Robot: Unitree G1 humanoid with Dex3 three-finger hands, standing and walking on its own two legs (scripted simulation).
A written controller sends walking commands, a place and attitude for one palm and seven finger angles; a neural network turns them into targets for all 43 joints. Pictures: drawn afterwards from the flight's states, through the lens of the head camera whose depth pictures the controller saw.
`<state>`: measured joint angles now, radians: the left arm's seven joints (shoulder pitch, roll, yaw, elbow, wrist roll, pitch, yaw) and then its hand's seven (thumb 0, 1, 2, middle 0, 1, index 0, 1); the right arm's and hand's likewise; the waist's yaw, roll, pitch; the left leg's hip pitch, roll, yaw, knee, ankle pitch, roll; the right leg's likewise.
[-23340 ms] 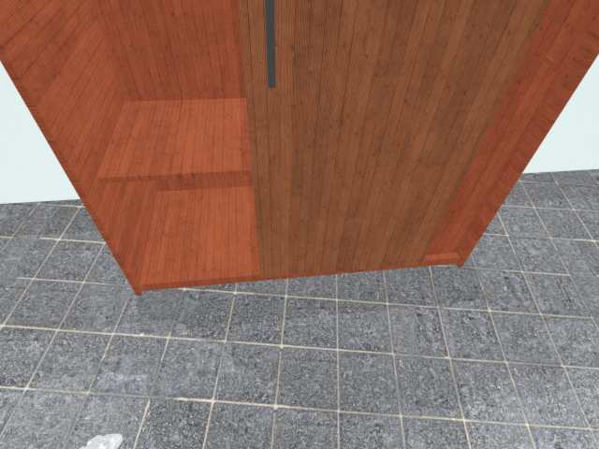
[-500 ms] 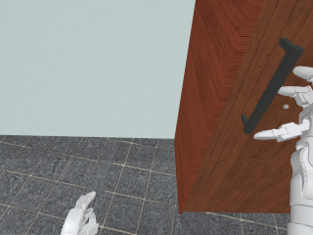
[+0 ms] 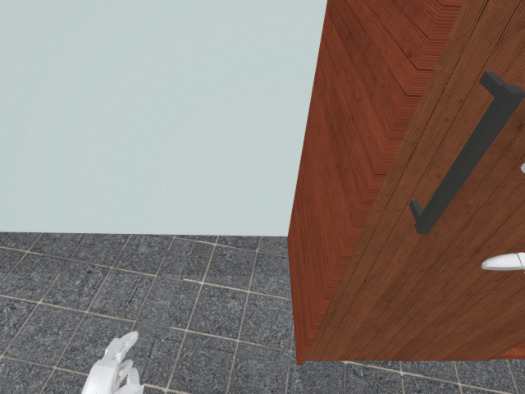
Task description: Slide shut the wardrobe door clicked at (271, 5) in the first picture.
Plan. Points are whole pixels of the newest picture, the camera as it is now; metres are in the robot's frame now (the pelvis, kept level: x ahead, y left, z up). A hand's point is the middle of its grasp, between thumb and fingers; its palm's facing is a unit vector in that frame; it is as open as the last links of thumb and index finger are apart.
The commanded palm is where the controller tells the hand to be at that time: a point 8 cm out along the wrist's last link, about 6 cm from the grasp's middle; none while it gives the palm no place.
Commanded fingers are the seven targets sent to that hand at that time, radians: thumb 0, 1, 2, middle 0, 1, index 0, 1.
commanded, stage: slip the hand off the handle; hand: right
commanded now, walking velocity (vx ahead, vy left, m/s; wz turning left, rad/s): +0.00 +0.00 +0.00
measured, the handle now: (451, 164) +0.35 -0.24 +0.22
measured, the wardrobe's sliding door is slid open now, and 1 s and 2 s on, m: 0.00 0.00 0.00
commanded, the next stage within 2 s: draw the hand back to the body in 0.50 s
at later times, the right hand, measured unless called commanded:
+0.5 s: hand out of the picture +0.19 -0.31 +0.21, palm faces +0.39 +0.92 -0.11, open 14.7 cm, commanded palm +0.14 -0.34 +0.21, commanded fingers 0.00 0.55 -0.20 0.25 1.15 0.25 1.15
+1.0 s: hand out of the picture +0.18 -0.29 +0.21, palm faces +0.16 +0.98 -0.09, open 14.7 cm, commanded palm +0.13 -0.32 +0.21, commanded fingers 0.00 0.55 -0.20 0.25 1.15 0.25 1.15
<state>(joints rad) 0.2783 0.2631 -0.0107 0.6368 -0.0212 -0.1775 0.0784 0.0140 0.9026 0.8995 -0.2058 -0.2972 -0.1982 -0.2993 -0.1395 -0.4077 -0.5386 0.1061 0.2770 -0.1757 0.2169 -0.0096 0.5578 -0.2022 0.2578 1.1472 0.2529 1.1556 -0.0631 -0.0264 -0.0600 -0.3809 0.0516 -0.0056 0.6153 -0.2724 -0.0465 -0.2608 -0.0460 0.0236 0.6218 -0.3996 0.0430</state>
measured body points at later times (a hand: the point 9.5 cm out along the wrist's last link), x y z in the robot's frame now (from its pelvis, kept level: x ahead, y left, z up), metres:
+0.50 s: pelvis -0.01 +0.00 +0.00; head -0.03 +0.01 +0.45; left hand +0.19 +0.21 -0.06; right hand +0.16 -0.36 +0.22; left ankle +0.03 +0.15 -0.72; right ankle -0.05 -0.15 -0.72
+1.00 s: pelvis -0.01 +0.00 +0.01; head -0.07 +0.02 +0.45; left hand +0.20 +0.19 -0.03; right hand +0.16 -0.34 +0.22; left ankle +0.03 +0.15 -0.72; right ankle -0.05 -0.15 -0.72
